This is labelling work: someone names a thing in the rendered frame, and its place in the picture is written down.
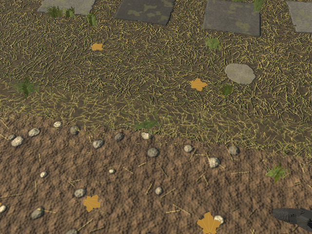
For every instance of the right robot hand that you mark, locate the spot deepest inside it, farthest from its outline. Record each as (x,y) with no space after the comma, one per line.
(301,217)

